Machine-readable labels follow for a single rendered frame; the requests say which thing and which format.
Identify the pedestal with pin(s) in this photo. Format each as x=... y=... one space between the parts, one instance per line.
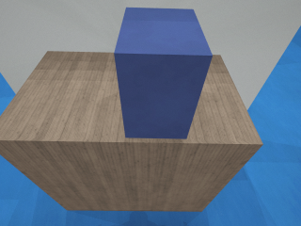
x=64 y=131

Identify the carton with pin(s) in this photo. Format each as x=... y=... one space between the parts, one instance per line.
x=162 y=59

